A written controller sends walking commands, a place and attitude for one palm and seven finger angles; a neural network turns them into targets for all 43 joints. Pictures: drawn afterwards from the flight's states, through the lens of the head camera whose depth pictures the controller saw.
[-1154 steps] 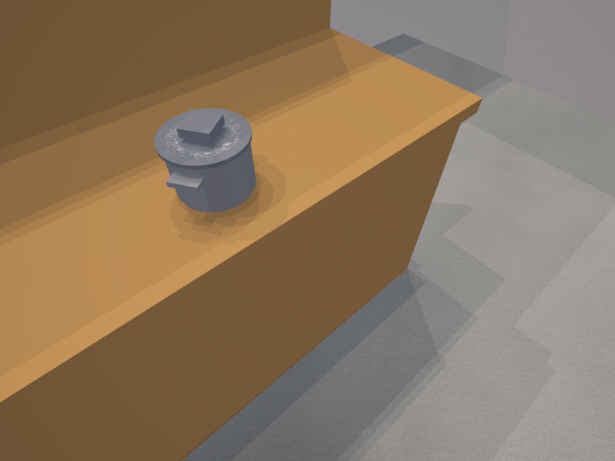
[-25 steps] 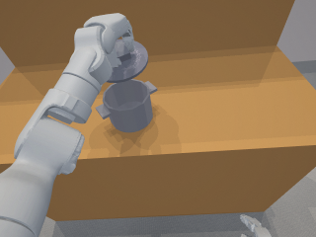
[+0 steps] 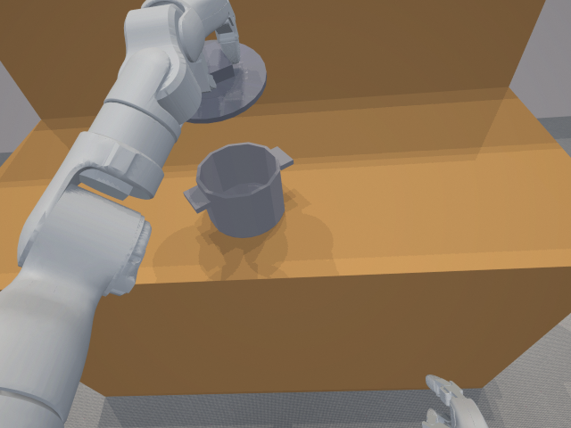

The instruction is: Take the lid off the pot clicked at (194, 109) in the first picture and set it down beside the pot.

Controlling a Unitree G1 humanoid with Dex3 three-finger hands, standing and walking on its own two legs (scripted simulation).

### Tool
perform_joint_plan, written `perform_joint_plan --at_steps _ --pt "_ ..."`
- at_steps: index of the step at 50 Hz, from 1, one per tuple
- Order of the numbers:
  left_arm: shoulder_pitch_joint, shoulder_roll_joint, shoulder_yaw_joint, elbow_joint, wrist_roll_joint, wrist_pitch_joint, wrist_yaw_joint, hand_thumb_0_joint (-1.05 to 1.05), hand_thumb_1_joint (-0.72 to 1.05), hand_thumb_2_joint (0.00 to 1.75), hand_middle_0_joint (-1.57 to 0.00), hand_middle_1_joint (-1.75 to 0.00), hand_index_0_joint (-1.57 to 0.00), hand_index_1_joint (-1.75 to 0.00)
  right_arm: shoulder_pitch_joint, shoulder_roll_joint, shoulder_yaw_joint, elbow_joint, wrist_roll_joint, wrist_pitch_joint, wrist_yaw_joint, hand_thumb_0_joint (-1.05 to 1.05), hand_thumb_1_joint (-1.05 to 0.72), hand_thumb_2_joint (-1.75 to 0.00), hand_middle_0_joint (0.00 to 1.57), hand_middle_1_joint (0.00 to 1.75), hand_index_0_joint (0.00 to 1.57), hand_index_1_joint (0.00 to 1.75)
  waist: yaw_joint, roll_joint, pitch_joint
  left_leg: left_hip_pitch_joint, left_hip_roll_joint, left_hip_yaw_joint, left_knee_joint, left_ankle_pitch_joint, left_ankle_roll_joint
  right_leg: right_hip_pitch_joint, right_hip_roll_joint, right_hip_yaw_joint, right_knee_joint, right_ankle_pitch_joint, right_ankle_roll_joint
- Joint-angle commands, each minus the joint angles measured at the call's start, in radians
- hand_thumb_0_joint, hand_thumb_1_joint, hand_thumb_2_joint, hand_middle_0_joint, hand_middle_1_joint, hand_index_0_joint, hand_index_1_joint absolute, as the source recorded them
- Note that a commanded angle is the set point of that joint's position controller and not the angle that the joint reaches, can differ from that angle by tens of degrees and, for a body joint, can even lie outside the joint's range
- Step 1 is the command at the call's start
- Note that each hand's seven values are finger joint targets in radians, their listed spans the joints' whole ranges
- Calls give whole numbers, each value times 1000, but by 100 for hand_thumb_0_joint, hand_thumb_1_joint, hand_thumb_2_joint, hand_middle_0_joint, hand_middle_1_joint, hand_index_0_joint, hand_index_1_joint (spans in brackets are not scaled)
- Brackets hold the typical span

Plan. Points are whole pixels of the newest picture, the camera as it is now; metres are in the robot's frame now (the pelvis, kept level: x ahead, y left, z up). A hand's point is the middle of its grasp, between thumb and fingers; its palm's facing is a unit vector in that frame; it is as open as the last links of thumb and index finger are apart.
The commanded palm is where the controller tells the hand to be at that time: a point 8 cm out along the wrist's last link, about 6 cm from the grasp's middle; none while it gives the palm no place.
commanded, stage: lift the lid straight up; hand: left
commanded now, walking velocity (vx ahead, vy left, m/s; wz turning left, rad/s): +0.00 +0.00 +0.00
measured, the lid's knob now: (206, 66) +0.50 +0.10 +0.28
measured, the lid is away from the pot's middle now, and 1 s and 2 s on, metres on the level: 0.01 0.11 0.23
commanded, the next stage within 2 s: move the lid sideways beside the pot in 0.10 s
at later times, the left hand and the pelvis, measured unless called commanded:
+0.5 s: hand (181, 68) +0.47 +0.12 +0.29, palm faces -0.11 -0.06 -0.99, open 8.0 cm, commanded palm +0.44 +0.14 +0.35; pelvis +0.00 +0.00 +0.00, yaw -1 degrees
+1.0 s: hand (122, 79) +0.46 +0.19 +0.29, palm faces -0.13 -0.05 -0.99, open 8.0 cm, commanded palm +0.44 +0.19 +0.35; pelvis +0.00 +0.01 +0.00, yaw +0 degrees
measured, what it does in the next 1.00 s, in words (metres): stands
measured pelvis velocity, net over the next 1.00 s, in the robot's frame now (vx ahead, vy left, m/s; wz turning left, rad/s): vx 0.00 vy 0.01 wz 0.01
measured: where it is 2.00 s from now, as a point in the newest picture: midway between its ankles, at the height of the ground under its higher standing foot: outside the picture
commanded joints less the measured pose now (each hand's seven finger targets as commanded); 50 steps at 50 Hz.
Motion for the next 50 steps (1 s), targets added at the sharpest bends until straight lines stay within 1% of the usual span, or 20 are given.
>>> perform_joint_plan --at_steps 1,3,6,7,11,12,16,17,20,24,26,27,29,32,34,37,40,45,48,50 --pt "-596 166 65 -202 18 -9 55 0 43 123 -78 -84 -83 -88 -88 -104 -39 -140 4 -40 -5 0 -90 -90 20 30 20 30 -15 -137 -407 261 9 -54 2 246 22 44 20 -18 -50 305 -47" --pt "-636 277 138 -223 55 -7 56 0 43 123 -78 -84 -83 -88 -93 -105 -34 -140 -2 -39 -11 0 -90 -90 20 30 20 30 -1 -168 -440 249 8 -47 -5 232 26 85 23 -9 -46 316 -44" --pt "-625 195 78 -200 19 -11 52 0 43 123 -78 -84 -83 -88 -80 -105 -36 -136 5 -43 -10 0 -90 -90 20 30 20 30 -18 -154 -397 244 7 -52 -7 225 25 57 20 -16 -59 301 -45" --pt "-639 262 121 -172 49 -7 55 0 43 123 -78 -84 -83 -88 -78 -105 -32 -125 2 -42 -15 0 -90 -90 20 30 20 30 -10 -169 -391 230 10 -48 -16 194 23 55 25 -14 -55 278 -42" --pt "-666 252 101 -209 47 -28 60 0 43 123 -78 -84 -83 -88 -68 -107 -36 -134 0 -56 -20 0 -90 -90 20 30 20 30 -14 -113 -441 266 10 -56 -9 219 23 67 20 -10 -57 285 -48" --pt "-697 312 140 -206 80 -28 62 0 43 123 -78 -84 -83 -88 -68 -103 -31 -130 -3 -56 -21 0 -90 -90 20 30 20 30 -6 -130 -448 252 10 -54 -17 201 20 79 25 -7 -50 277 -46" --pt "-636 272 123 -219 56 -37 54 0 43 123 -78 -84 -83 -88 -59 -110 -40 -143 -2 -57 -16 0 -90 -90 20 30 20 30 -5 -105 -464 274 13 -59 -11 272 18 90 19 -11 -51 323 -50" --pt "-623 313 153 -204 80 -33 52 0 43 123 -78 -84 -83 -88 -64 -105 -39 -142 -4 -57 -15 0 -90 -90 20 30 20 30 7 -125 -466 266 14 -57 -9 276 19 96 24 -7 -42 326 -50" --pt "-607 327 155 -134 89 -18 40 0 43 123 -78 -84 -83 -88 -58 -116 -38 -131 0 -44 -22 0 -90 -90 20 30 20 30 -6 -171 -385 224 13 -43 -22 215 24 68 26 -12 -58 295 -43" --pt "-645 336 142 -284 91 -40 20 0 43 123 -78 -84 -83 -88 -75 -107 -42 -159 2 -58 -22 0 -90 -90 20 30 20 30 -3 -112 -472 297 11 -49 -5 292 28 93 23 -4 -47 344 -46" --pt "-570 335 153 -274 67 -42 7 0 43 123 -78 -84 -83 -88 -52 -118 -50 -154 1 -53 -19 0 -90 -90 20 30 20 30 -4 -123 -457 294 14 -52 1 321 30 99 20 -7 -59 361 -46" --pt "-551 397 197 -236 86 -35 4 0 43 123 -78 -84 -83 -88 -58 -121 -46 -151 1 -47 -21 0 -90 -90 20 30 20 30 3 -148 -436 268 12 -46 -3 285 32 100 27 -4 -58 348 -43" --pt "-588 340 137 -211 83 -31 -9 0 43 123 -78 -84 -83 -88 -60 -118 -41 -144 10 -40 -24 0 -90 -90 20 30 20 30 -14 -155 -363 245 8 -44 -17 228 29 56 29 -18 -64 303 -42" --pt "-567 412 187 -249 84 -44 -11 0 43 123 -78 -84 -83 -88 -55 -124 -46 -149 5 -40 -25 0 -90 -90 20 30 20 30 -4 -136 -420 268 8 -52 -4 259 32 87 30 -9 -62 323 -43" --pt "-613 371 138 -240 88 -45 -20 0 43 123 -78 -84 -83 -88 -51 -120 -44 -145 10 -37 -28 0 -90 -90 20 30 20 30 -20 -127 -389 267 5 -53 -9 235 31 59 33 -16 -65 305 -44" --pt "-628 434 183 -372 84 -70 -17 0 43 123 -78 -84 -83 -88 -56 -121 -50 -163 5 -46 -25 0 -90 -90 20 30 20 30 -7 -56 -503 338 8 -65 10 315 27 90 32 -6 -53 338 -48" --pt "-547 433 188 -249 85 -54 -35 0 43 123 -78 -84 -83 -88 -46 -129 -50 -141 10 -30 -24 0 -90 -90 20 30 20 30 -12 -99 -394 281 8 -58 3 277 29 57 34 -19 -65 320 -49" --pt "-552 383 137 -301 78 -61 -46 0 43 123 -78 -84 -83 -88 -61 -125 -50 -152 15 -15 -18 0 -90 -90 20 30 20 30 -21 -64 -379 302 10 -66 3 274 24 19 40 -27 -70 285 -51" --pt "-552 466 201 -313 83 -74 -43 0 43 123 -78 -84 -83 -88 -59 -132 -51 -155 10 -13 -21 0 -90 -90 20 30 20 30 -11 -61 -413 302 8 -69 7 281 26 48 40 -23 -67 293 -55" --pt "-558 452 181 -295 81 -74 -49 0 43 123 -78 -84 -83 -88 -57 -131 -48 -151 16 -7 -22 0 -90 -90 20 30 20 30 -16 -68 -402 296 8 -69 2 282 23 42 40 -28 -66 293 -53"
